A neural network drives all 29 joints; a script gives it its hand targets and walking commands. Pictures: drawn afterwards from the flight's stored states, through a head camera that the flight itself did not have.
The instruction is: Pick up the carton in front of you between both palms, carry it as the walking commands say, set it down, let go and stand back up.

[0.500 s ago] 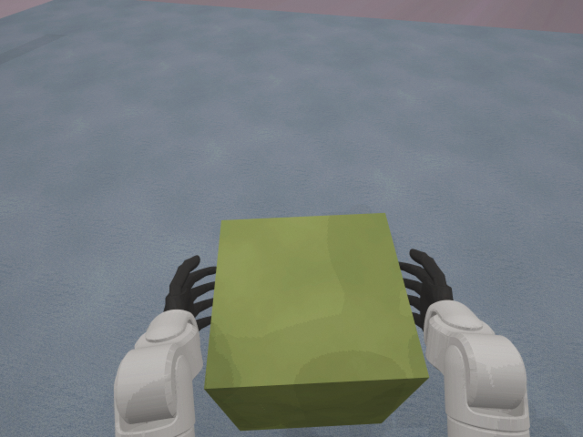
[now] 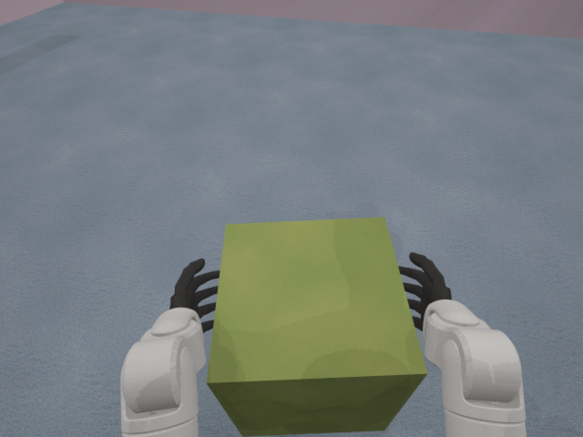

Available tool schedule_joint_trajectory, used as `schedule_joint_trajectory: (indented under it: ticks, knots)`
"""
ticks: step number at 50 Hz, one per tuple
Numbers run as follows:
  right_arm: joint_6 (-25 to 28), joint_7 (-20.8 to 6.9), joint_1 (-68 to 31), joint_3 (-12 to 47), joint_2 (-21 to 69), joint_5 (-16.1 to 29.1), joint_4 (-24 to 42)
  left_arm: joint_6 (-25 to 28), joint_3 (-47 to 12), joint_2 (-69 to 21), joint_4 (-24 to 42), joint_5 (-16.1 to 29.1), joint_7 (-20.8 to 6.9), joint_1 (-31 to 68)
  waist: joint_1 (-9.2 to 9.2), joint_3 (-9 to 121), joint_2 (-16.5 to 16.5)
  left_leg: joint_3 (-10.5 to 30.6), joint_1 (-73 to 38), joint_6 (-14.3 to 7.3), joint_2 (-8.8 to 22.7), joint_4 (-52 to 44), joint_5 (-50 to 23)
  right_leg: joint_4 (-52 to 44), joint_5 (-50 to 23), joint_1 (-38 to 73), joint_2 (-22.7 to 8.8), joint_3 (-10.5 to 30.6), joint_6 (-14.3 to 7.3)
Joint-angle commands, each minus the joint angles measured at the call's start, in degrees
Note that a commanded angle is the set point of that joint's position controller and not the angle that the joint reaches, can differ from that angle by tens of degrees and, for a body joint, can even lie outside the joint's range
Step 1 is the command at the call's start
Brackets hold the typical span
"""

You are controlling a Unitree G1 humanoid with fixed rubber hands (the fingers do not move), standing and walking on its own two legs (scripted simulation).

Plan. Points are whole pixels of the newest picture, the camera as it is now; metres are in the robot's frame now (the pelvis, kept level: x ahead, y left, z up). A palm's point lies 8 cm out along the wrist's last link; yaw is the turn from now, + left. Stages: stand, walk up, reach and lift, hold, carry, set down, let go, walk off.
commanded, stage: carry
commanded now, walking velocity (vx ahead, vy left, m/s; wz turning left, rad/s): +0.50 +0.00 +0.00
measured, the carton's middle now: (309, 333) +0.28 +0.00 +0.01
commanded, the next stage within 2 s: none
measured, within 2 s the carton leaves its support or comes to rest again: neither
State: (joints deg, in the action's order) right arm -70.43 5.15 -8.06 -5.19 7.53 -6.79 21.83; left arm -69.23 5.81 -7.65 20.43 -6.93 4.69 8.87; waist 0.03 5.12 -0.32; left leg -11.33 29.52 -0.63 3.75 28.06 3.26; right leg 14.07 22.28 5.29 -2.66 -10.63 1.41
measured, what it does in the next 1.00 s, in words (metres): walks ahead: left foot, then right foot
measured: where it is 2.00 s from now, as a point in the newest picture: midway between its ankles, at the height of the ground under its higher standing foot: (296, 215)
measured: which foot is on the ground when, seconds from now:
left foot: up 0.00-0.00, down 0.02-0.52, up 0.54-1.00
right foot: down 0.00-0.02, up 0.04-0.50, down 0.52-1.00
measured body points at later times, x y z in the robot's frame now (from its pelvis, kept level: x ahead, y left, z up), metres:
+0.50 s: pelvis +0.33 +0.00 +0.00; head +0.33 +0.00 +0.45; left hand +0.61 +0.15 +0.09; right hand +0.61 -0.15 +0.09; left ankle +0.15 +0.10 -0.73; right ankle +0.48 -0.11 -0.72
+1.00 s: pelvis +0.66 +0.00 +0.00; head +0.66 -0.01 +0.45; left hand +0.94 +0.15 +0.09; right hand +0.94 -0.16 +0.09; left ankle +0.80 +0.11 -0.72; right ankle +0.49 -0.10 -0.73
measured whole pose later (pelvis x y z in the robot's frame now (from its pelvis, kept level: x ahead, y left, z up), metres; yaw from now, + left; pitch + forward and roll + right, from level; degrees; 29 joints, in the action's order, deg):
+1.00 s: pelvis +0.66 +0.00 +0.00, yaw +0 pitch +4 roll +1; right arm -70.3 5.3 -8.2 -5.1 7.5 -6.4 24.5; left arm -69.3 5.7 -7.7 23.1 -6.3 5.1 9.1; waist 0.0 4.5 -0.3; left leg -11.0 30.5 -0.8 3.6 29.0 3.1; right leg 12.5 21.7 5.8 -1.9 -10.5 0.4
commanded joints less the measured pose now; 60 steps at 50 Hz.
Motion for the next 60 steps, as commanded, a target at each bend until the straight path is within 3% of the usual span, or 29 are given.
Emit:
schedule_joint_trajectory:
  ticks: [1, 2, 3, 4, 6, 7, 9, 16, 22, 25, 26, 27, 28, 29, 30, 32, 34, 39, 43, 48, 50, 51, 52, 53, 54, 55, 57, 58, 60]
  knots:
    - [0.9, -14.9, -24.9, 40.4, 51.6, 23.6, 0.2, -0.5, -40.0, -50.4, 1.8, 23.3, -15.3, 23.5, 0.89, 12.3, -5.7, -5.0, -22.9, -1.3, -4.8, -3.7, 2.5, 19.6, -45.0, -5.0, -7.3, -3.6, -3.0]
    - [0.9, -15.1, -23.9, 39.9, 51.6, 23.3, -0.5, -0.4, -40.2, -50.1, 1.8, 23.3, -15.4, 23.9, 1.97, 15.8, 2.0, 8.3, -32.8, -1.8, 5.0, -5.9, 8.6, 33.3, -29.6, -14.0, -5.7, -3.3, -1.5]
    - [1.9, -15.4, -24.2, 39.4, 51.6, 22.7, -1.9, -0.7, -41.7, -51.1, 3.7, 24.0, -15.3, 25.6, 1.49, 20.4, 18.9, 35.4, -46.0, -10.6, 19.0, -11.5, 13.5, 49.5, -7.7, -33.1, 2.1, 0.4, 0.6]
    - [2.2, -15.5, -24.3, 40.1, 53.4, 23.9, -1.5, -0.2, -41.7, -51.4, 3.1, 24.1, -15.4, 26.5, 1.26, 18.6, 17.0, 39.6, -46.2, -11.9, 20.3, -15.4, 4.0, 57.7, 4.7, -40.5, 2.6, 7.4, -0.5]
    - [3.3, -15.4, -26.2, 40.6, 56.0, 24.8, 0.9, 1.2, -42.4, -54.6, 3.1, 24.7, -15.3, 26.9, 1.53, 18.3, 6.2, 27.0, -42.0, -9.8, 17.5, -11.9, -11.7, 59.1, 0.5, -41.9, -2.5, 10.9, -3.1]
    - [3.8, -15.3, -26.7, 40.8, 56.9, 24.9, 1.8, 1.8, -42.7, -55.8, 3.2, 25.0, -15.3, 26.7, 1.15, 17.7, 3.5, 22.6, -39.6, -8.4, 16.9, -12.0, -14.2, 55.5, -2.4, -41.4, -4.1, 11.0, -3.2]
    - [4.5, -15.3, -26.2, 41.3, 57.5, 25.1, 3.0, 2.7, -43.2, -56.9, 3.3, 24.8, -14.9, 25.0, 0.74, 18.3, 5.4, 16.9, -36.9, -6.4, 14.7, -14.1, -11.0, 49.4, -6.1, -38.8, -4.4, 9.4, -2.5]
    - [4.1, -16.0, -22.8, 40.8, 52.2, 25.3, 5.9, 3.2, -43.8, -54.0, 6.2, 23.2, -13.1, 21.7, 0.92, 11.7, 8.5, 7.4, -38.0, -6.7, 10.9, -17.2, -12.9, 30.0, -14.1, -43.2, -3.1, 3.3, -0.2]
    - [1.4, -15.0, -21.9, 39.1, 46.9, 23.4, 4.7, -0.3, -42.3, -48.4, 6.2, 23.6, -13.4, 22.1, 1.23, 4.6, 9.5, 3.1, -37.1, -5.3, 10.0, -16.0, -20.7, 15.7, -21.1, -37.9, -0.6, -1.1, -2.0]
    - [0.1, -14.7, -24.1, 38.9, 45.8, 23.1, 4.4, -1.5, -40.8, -47.3, 4.5, 23.8, -13.9, 22.3, -0.45, 8.4, 9.3, -1.6, -33.8, -2.2, 8.2, -2.5, -30.5, 11.4, -19.6, -21.1, 3.4, -5.1, -3.2]
    - [-0.2, -14.7, -25.0, 39.1, 45.5, 23.0, 4.6, -1.7, -40.2, -47.2, 3.6, 23.6, -14.1, 22.3, -1.4, 12.3, 6.2, -3.2, -28.0, -0.8, 5.8, 8.0, -26.0, 11.0, -16.2, -9.7, 3.6, -4.9, -3.3]
    - [-0.6, -14.7, -26.4, 39.4, 45.2, 23.1, 4.6, -1.9, -39.6, -46.9, 3.1, 23.3, -14.1, 22.4, -2.3, 15.3, -3.2, -2.9, -18.0, 1.0, 3.2, 22.7, -10.5, 7.2, -8.7, -1.3, -7.5, 11.4, -4.9]
    - [-1.0, -14.7, -27.6, 40.3, 46.5, 23.7, 5.5, -1.5, -39.1, -47.3, 1.2, 23.0, -14.5, 23.4, -1.61, 18.9, -19.2, 1.6, 0.4, 2.6, -4.9, 37.8, 18.3, 1.0, -7.1, 11.0, -21.0, 37.2, -13.7]
    - [-0.7, -14.8, -27.6, 40.4, 47.1, 23.4, 4.0, -1.3, -39.1, -49.4, 0.4, 23.8, -14.7, 22.2, -1.31, 17.9, -15.9, 9.6, 4.8, 1.1, -3.0, 45.9, 24.0, -1.5, -15.3, 9.1, -21.6, 38.9, -14.8]
    - [-0.2, -14.9, -28.4, 40.6, 49.3, 23.6, 3.4, -0.9, -39.5, -51.4, 0.7, 24.3, -14.9, 23.1, -1.39, 17.2, -12.0, 11.3, 6.3, -0.7, -0.4, 48.1, 22.4, 0.4, -23.1, 6.8, -20.0, 31.8, -14.1]
    - [1.0, -15.0, -29.1, 41.2, 53.3, 24.1, 2.8, 0.1, -40.5, -54.8, 2.0, 24.8, -15.1, 25.7, -0.93, 16.2, -2.2, 11.9, 5.3, -1.3, 3.1, 41.5, 16.3, 0.4, -28.3, 1.1, -17.6, 22.3, -11.1]
    - [2.2, -14.8, -28.6, 41.6, 55.5, 24.1, 2.7, 0.9, -41.2, -56.1, 3.3, 25.4, -15.3, 26.6, -0.72, 16.8, -4.0, 10.3, 2.8, -0.7, 3.2, 34.9, 12.7, -1.9, -24.4, -1.0, -15.7, 16.8, -9.1]
    - [3.5, -13.5, -25.4, 42.0, 55.3, 22.7, 3.8, 1.3, -41.5, -54.0, 5.4, 26.0, -15.9, 24.7, -0.7, 13.3, -6.1, 5.9, 7.1, 1.7, 2.4, 20.4, 7.7, -5.0, -24.8, 1.1, -13.7, 10.5, -10.2]
    - [2.5, -12.9, -25.0, 41.9, 52.3, 22.9, 5.5, 0.4, -40.5, -50.5, 6.2, 25.4, -15.6, 23.0, -0.97, 9.3, -6.8, 2.8, 7.5, 2.2, 1.2, 9.8, 2.3, -4.2, -31.8, 2.9, -11.4, 6.2, -9.3]
    - [0.4, -13.7, -25.4, 41.3, 49.4, 23.4, 4.4, -1.0, -39.2, -47.8, 4.0, 23.5, -14.9, 21.6, -1.11, 5.1, -8.8, -0.8, 3.2, -0.3, -1.1, 1.0, -1.3, -1.1, -43.7, 5.0, -10.6, 2.8, -7.1]
    - [-0.1, -14.0, -25.7, 40.7, 49.1, 23.6, 3.5, -1.4, -39.1, -47.5, 3.7, 23.3, -14.8, 22.2, -0.49, 7.7, -10.0, -3.3, -7.0, -1.3, -3.7, -1.5, -0.5, 7.2, -54.1, 3.5, -10.0, -0.2, -5.1]
    - [-0.1, -14.2, -24.9, 40.3, 49.2, 23.5, 2.4, -1.6, -39.2, -47.4, 3.8, 23.3, -14.8, 23.0, 0.6, 11.2, -7.8, -5.8, -17.6, -1.6, -6.0, -4.5, -0.2, 16.7, -53.9, 0.0, -7.8, -3.3, -3.6]
    - [-0.1, -14.4, -24.9, 39.8, 49.1, 23.3, 1.9, -1.6, -39.5, -47.4, 3.7, 23.3, -14.9, 23.8, 1.72, 15.3, -3.6, 0.1, -30.6, -1.9, -1.3, -4.2, 3.4, 28.0, -40.9, -9.2, -6.4, -3.2, -2.3]
    - [0.3, -14.7, -25.0, 38.8, 48.5, 22.4, 0.0, -2.0, -40.4, -48.8, 4.2, 24.0, -14.9, 25.8, 1.71, 21.6, 10.3, 27.5, -45.4, -10.0, 15.7, -6.6, 9.8, 46.5, -24.6, -27.1, -1.1, -0.8, 0.0]
    - [0.8, -14.9, -24.2, 39.3, 50.6, 23.0, -1.1, -1.9, -40.6, -48.6, 3.6, 24.0, -15.2, 25.7, 1.65, 20.5, 17.9, 41.6, -47.5, -14.3, 20.8, -14.8, 1.8, 57.7, 4.1, -39.0, 5.0, 4.8, 0.1]
    - [1.1, -15.1, -25.1, 39.5, 51.9, 23.9, -0.2, -1.2, -41.1, -51.0, 2.4, 24.0, -15.3, 26.5, 1.42, 18.6, 12.8, 34.7, -46.3, -13.9, 20.5, -12.9, -5.2, 63.6, 4.3, -42.6, 0.6, 10.2, -1.9]
    - [2.3, -15.3, -27.3, 40.2, 55.5, 24.5, 1.0, 0.2, -41.6, -54.3, 2.5, 24.4, -15.4, 27.5, 1.23, 16.6, 3.1, 23.9, -38.4, -9.8, 17.4, -12.2, -12.7, 58.0, -1.5, -41.7, -3.8, 11.4, -3.4]
    - [2.7, -15.4, -28.2, 40.6, 56.6, 24.9, 1.7, 0.8, -42.0, -55.6, 2.4, 24.6, -15.3, 27.4, 0.71, 16.1, 3.1, 20.2, -35.3, -7.8, 16.0, -13.7, -9.2, 53.2, -4.3, -39.8, -4.9, 11.2, -3.2]
    - [3.3, -15.6, -27.6, 41.0, 57.0, 25.4, 2.5, 1.8, -42.6, -56.9, 2.5, 24.2, -14.7, 26.0, 0.6, 16.4, 6.1, 15.3, -33.3, -6.8, 14.1, -15.9, -6.1, 47.9, -7.4, -37.8, -4.3, 8.6, -2.3]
